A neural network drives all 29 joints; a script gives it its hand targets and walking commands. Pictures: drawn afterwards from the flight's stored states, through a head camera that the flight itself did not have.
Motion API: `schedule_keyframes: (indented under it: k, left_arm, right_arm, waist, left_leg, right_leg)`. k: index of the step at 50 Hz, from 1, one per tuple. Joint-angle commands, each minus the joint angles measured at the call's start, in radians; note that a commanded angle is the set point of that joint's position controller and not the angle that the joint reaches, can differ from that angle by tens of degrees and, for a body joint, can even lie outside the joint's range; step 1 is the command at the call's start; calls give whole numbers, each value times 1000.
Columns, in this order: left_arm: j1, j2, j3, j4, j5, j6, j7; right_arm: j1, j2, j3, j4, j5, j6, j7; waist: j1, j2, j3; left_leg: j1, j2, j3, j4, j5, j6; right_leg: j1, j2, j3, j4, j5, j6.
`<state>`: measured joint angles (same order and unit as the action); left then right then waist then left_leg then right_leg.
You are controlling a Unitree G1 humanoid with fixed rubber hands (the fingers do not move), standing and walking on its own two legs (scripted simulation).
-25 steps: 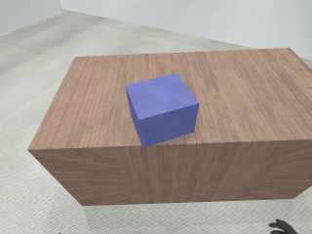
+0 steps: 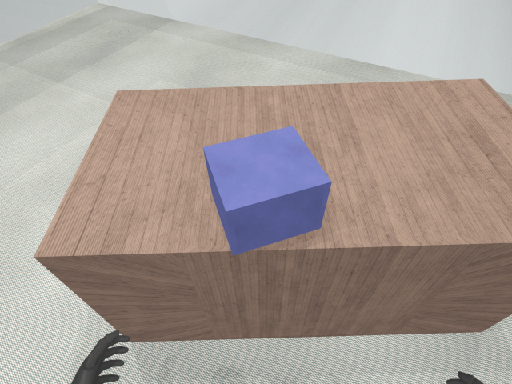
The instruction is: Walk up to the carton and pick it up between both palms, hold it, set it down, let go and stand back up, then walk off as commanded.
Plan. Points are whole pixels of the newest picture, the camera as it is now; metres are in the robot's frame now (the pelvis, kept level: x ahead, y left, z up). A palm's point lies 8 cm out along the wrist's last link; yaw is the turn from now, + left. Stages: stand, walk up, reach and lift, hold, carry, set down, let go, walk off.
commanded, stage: walk up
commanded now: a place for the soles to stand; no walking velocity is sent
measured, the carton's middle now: (263, 189) +0.52 +0.01 -0.04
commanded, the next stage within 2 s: none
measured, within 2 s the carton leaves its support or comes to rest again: neither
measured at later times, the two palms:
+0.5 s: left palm out of the picture +0.14 +0.29 -0.06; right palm out of the picture +0.11 -0.31 -0.08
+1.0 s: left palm (74, 383) +0.16 +0.32 -0.09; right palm (475, 377) +0.16 -0.29 -0.05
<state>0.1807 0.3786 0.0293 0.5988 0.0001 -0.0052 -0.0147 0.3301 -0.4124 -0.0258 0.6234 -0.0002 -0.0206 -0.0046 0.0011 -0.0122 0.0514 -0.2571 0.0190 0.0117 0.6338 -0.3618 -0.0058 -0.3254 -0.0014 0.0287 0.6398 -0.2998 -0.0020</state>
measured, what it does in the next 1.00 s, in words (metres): steps on the spot: left foot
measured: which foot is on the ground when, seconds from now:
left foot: down 0.00-0.54, up 0.56-0.76, down 0.78-1.00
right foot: down 0.00-0.78, up 0.80-1.00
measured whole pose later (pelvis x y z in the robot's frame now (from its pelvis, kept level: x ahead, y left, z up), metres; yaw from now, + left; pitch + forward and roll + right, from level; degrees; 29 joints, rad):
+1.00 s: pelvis +0.06 +0.02 +0.00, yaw -1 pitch -4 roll -1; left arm 0.34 0.38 0.08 0.60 0.00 0.02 -0.01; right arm 0.33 -0.41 -0.03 0.58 0.00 -0.01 -0.01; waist 0.00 -0.02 0.05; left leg -0.34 0.03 0.02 0.66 -0.26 0.03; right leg -0.31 -0.01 0.03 0.81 -0.49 0.00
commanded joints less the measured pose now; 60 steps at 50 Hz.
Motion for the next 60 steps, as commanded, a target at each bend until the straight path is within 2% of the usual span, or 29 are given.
schedule_keyframes:
  k: [1, 15, 16, 18, 21, 23, 25, 26, 27, 28, 29, 30, 32, 34, 37, 38, 39, 40, 41, 42, 43, 46, 48, 51, 52, 54, 55, 56, 60]
  left_arm:
    - [-25, 215, 52, -15, -8, -17, 12]
    - [-31, 204, 51, -9, -13, -21, 1]
    - [46, 223, 73, -40, 10, -28, -6]
    - [42, 227, 84, -56, 17, -28, -13]
    - [5, 210, 77, -90, 18, -39, -19]
    - [9, 188, 76, -102, 22, -48, -17]
    - [46, 191, 75, -94, 32, -66, -10]
    - [103, 196, 77, -77, 30, -76, -5]
    - [165, 233, 85, -53, 34, -83, 3]
    - [239, 290, 103, -33, 27, -80, 10]
    - [322, 293, 113, -18, 32, -69, 14]
    - [367, 283, 118, -21, 34, -59, 18]
    - [334, 266, 115, -46, 34, -49, 23]
    - [285, 270, 117, -82, 35, -41, 22]
    - [151, 262, 105, -122, 24, -21, 19]
    - [136, 235, 96, -132, 21, -16, 15]
    - [139, 183, 74, -125, 14, -18, 11]
    - [157, 146, 64, -144, 15, -17, 13]
    - [159, 226, 94, -129, 18, 10, 24]
    - [155, 233, 102, -135, 12, 21, 22]
    - [166, 232, 98, -131, 11, 22, 17]
    - [204, 205, 99, -81, 22, 10, 5]
    - [183, 201, 95, -67, 14, 4, 6]
    - [244, 189, 91, -27, 9, -7, 9]
    - [224, 203, 87, -32, 8, -16, 11]
    - [112, 277, 101, -71, 22, -33, 21]
    - [64, 267, 90, -69, 22, -33, 18]
    - [49, 261, 83, -75, 13, -37, 10]
    - [87, 226, 68, -44, -8, -37, 3]
  right_arm:
    - [-95, -193, -55, -45, -5, -20, -8]
    - [-95, -191, -54, -34, -4, -27, -4]
    - [-20, -219, -86, -56, -13, -29, 9]
    - [-17, -209, -83, -75, -28, -34, 20]
    - [22, -220, -92, -78, -34, -43, 18]
    - [64, -258, -104, -52, -41, -46, 15]
    - [66, -242, -99, -41, -36, -40, 14]
    - [30, -227, -92, -52, -33, -37, 16]
    - [-9, -200, -80, -76, -25, -38, 17]
    - [-52, -144, -64, -104, -23, -39, 23]
    - [-101, -147, -64, -130, -31, -31, 20]
    - [-117, -164, -69, -146, -36, -31, 15]
    - [-124, -152, -67, -161, -36, -33, 16]
    - [-101, -156, -72, -171, -29, -30, 21]
    - [7, -154, -79, -125, -18, -19, 7]
    - [70, -165, -85, -101, -22, -25, -1]
    - [113, -214, -100, -78, -34, -25, -13]
    - [108, -312, -120, -98, -41, -27, -20]
    - [66, -297, -105, -108, -33, -18, -23]
    - [40, -298, -109, -110, -29, -15, -25]
    - [22, -287, -106, -108, -29, -17, -27]
    - [-18, -247, -87, -116, -26, -18, -19]
    - [-46, -237, -83, -118, -24, -14, -13]
    - [-111, -230, -73, -123, -12, 4, -3]
    - [-111, -205, -63, -121, -8, 6, 3]
    - [-83, -152, -47, -120, 11, 3, 11]
    - [-72, -192, -65, -103, 8, 1, 9]
    - [-57, -211, -72, -98, 6, -6, 9]
    - [-84, -230, -69, -63, 1, -30, 3]
  waist:
    - [-1, 15, -122]
    - [1, 2, -119]
    - [-8, -8, -156]
    - [-22, -7, -60]
    - [-48, 66, -14]
    - [-60, 111, -39]
    - [-51, 91, -76]
    - [-19, 89, -131]
    - [0, -4, -169]
    - [40, -168, -166]
    - [90, -201, -69]
    - [102, -127, -43]
    - [92, -101, 2]
    - [74, -158, 13]
    - [-5, -148, -1]
    - [-45, -82, -39]
    - [-70, 40, -66]
    - [-68, 287, -75]
    - [-48, 155, -1]
    - [-45, 95, 73]
    - [-36, 86, 97]
    - [-23, 200, 25]
    - [-23, 200, 34]
    - [29, 200, 10]
    - [36, 138, 1]
    - [0, -75, 52]
    - [-19, -62, 67]
    - [-41, -43, 17]
    - [1, -27, -106]
  left_leg:
    - [33, 83, -77, -128, 206, 44]
    - [36, 94, -102, -156, 155, 56]
    - [34, 76, -109, -130, -168, 96]
    - [-15, 91, -159, -154, -289, 113]
    - [75, 143, -237, -244, -278, 140]
    - [222, 255, -349, -282, -196, 201]
    - [229, 238, -259, -153, 90, 198]
    - [179, 191, -165, -55, 217, 161]
    - [21, 102, -62, 109, 266, 109]
    - [-253, -15, 33, 281, 51, 47]
    - [-473, -35, -4, 380, -274, 33]
    - [-537, -4, -44, 396, -300, 26]
    - [-526, 33, -58, 343, -258, 11]
    - [-391, 24, 5, 232, -179, 6]
    - [-35, 0, 53, 10, 121, 25]
    - [157, -30, 40, -75, 228, 46]
    - [291, 46, -87, -131, 220, 72]
    - [231, 308, -481, -300, 15, 165]
    - [31, 371, -567, -346, -253, 233]
    - [-9, 365, -566, -363, -368, 269]
    - [-12, 317, -522, -373, -410, 242]
    - [-14, 213, -351, -348, -307, 171]
    - [-45, 205, -310, -323, -253, 163]
    - [-206, 167, -186, -252, -277, 104]
    - [-212, 145, -160, -210, -260, 71]
    - [-205, 24, -61, -3, -72, -10]
    - [-80, 24, -79, -42, -5, 5]
    - [41, 39, -80, -100, 40, 21]
    - [74, 144, -164, -128, 234, 67]
  right_leg:
    - [148, -121, 105, -123, 224, -63]
    - [140, -108, 98, -145, 150, -56]
    - [137, -88, 110, -122, -213, -87]
    - [32, -108, 180, -150, -400, -99]
    - [-102, -62, 94, -88, -293, -61]
    - [-197, -5, -24, 22, -168, -29]
    - [-108, -19, -24, -93, -127, -39]
    - [28, -28, 10, -152, -90, -66]
    - [219, -100, 159, -197, 26, -110]
    - [420, -254, 408, -232, 226, -171]
    - [504, -342, 501, -230, 460, -277]
    - [547, -348, 451, -203, 591, -298]
    - [494, -316, 359, -195, 587, -272]
    - [342, -239, 259, -215, 524, -228]
    - [67, -172, 106, -96, 393, -137]
    - [-69, -146, 94, -16, 224, -98]
    - [-189, -93, 62, 87, 42, -61]
    - [-265, 8, -65, 328, -234, -6]
    - [-201, -17, 6, 373, -396, -2]
    - [-215, -29, 21, 409, -347, -7]
    - [-232, -46, 34, 397, -291, -16]
    - [-122, -38, 10, 232, -251, -1]
    - [-69, -34, -5, 128, -219, -2]
    - [191, -14, -39, -97, 29, -36]
    - [219, -36, 27, -189, 26, -43]
    - [59, -240, 375, -347, -294, -113]
    - [-32, -236, 360, -320, -248, -139]
    - [-59, -201, 257, -275, -163, -105]
    - [62, -82, 72, -129, 51, -39]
